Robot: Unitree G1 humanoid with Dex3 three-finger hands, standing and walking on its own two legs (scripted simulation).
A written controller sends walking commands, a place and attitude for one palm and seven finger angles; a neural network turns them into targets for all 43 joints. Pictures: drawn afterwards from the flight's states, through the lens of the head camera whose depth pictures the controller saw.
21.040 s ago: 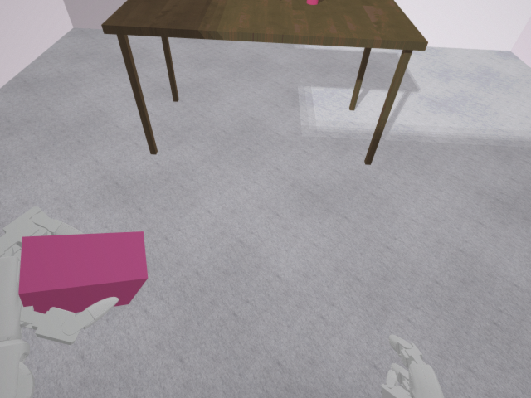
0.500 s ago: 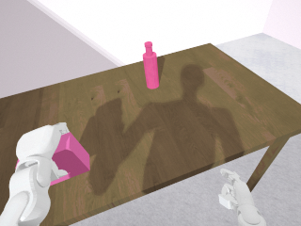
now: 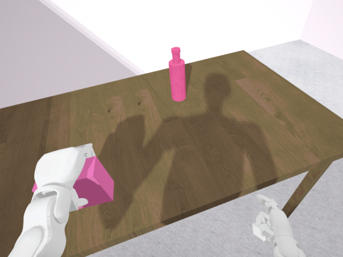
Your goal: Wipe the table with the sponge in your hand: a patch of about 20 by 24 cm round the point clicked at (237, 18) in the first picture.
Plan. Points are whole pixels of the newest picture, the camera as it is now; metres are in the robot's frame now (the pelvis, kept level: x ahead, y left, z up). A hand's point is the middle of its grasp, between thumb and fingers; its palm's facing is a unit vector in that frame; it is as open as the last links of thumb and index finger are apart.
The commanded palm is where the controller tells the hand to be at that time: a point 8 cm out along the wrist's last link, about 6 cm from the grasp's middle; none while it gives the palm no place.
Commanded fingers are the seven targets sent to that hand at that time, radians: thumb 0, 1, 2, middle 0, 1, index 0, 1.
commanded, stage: move the sponge above the wiping area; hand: left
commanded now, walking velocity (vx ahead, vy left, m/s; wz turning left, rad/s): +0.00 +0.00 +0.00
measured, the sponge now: (81, 189) +0.22 +0.26 +0.06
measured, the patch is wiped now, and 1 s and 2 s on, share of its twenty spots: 0.00 0.00 0.00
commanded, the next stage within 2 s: none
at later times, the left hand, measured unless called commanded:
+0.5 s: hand (69, 178) +0.22 +0.27 +0.10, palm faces +0.10 -0.06 -0.99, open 9.8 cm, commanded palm +0.18 +0.27 +0.17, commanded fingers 0.00 0.10 1.30 -1.20 -1.60 -1.20 -1.60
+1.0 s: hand (56, 179) +0.22 +0.30 +0.10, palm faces +0.14 -0.07 -0.99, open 9.8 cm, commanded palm +0.18 +0.28 +0.15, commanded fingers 0.00 0.10 1.30 -1.20 -1.60 -1.20 -1.60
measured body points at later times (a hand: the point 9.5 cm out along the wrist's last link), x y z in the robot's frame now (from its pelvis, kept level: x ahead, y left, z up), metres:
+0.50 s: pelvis +0.00 -0.01 +0.00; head -0.02 -0.05 +0.45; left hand +0.21 +0.27 +0.16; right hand +0.25 -0.21 -0.08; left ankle +0.03 +0.11 -0.74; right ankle +0.01 -0.11 -0.74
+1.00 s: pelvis +0.01 -0.01 +0.00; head -0.01 -0.04 +0.45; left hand +0.21 +0.30 +0.15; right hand +0.25 -0.21 -0.08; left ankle +0.03 +0.11 -0.74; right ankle +0.01 -0.11 -0.74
